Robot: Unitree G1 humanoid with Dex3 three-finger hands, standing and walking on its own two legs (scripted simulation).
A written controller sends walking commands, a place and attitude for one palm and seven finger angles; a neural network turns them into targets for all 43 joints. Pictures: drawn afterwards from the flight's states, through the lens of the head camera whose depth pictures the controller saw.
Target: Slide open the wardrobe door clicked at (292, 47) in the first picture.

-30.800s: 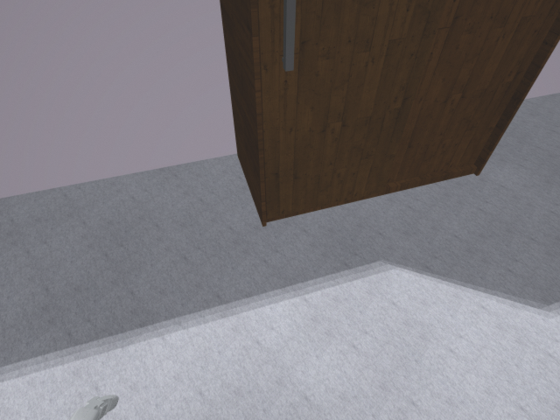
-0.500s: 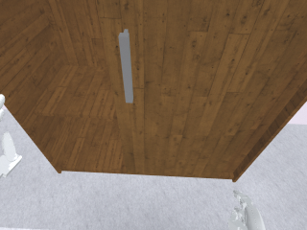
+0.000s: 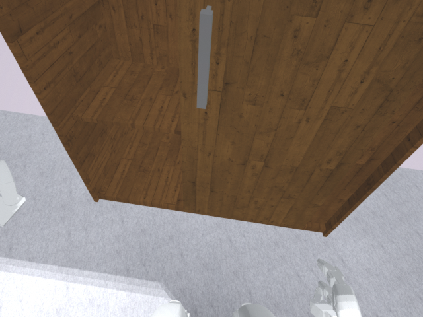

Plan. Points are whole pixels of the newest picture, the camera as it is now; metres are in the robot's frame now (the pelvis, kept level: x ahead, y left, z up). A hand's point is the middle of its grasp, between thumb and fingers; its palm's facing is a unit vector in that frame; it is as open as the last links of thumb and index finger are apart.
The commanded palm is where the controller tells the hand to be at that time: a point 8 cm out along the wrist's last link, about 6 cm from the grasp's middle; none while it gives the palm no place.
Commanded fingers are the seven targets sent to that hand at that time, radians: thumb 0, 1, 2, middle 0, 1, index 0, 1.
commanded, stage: step back with the hand held close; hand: left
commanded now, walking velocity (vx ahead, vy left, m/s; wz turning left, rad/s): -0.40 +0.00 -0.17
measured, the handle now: (205, 61) +0.66 +0.07 +0.14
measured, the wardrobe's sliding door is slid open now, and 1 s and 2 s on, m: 0.46 0.46 0.46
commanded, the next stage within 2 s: stop stepping back and stand still in 0.10 s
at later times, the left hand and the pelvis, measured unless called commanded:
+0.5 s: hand (52, 250) +0.16 +0.21 +0.17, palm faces +0.25 -0.86 -0.45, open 7.4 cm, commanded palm +0.10 +0.25 +0.19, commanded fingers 0.00 0.90 0.90 -0.20 -0.30 -0.20 -0.30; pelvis -0.09 -0.02 +0.01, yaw -10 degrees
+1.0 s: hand (3, 297) +0.11 +0.23 +0.19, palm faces +0.34 -0.83 -0.44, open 7.4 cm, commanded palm +0.05 +0.28 +0.19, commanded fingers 0.00 0.90 0.90 -0.20 -0.30 -0.20 -0.30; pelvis -0.12 +0.00 +0.01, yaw -7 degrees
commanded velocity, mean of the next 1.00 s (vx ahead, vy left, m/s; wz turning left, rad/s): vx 0.05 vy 0.02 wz -0.02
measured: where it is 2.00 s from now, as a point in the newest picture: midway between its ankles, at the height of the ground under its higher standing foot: outside the picture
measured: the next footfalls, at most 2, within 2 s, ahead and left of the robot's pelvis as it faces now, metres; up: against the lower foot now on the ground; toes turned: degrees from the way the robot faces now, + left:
right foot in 0.22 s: -0.06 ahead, -0.12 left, +0.00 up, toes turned -5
left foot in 0.38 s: +0.04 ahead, +0.07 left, +0.00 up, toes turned -7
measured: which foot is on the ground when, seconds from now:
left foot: down 0.00-0.20, up 0.22-0.36, down 0.38-0.56, up 0.58-0.74, down 0.76-1.00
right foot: up 0.00-0.20, down 0.22-1.00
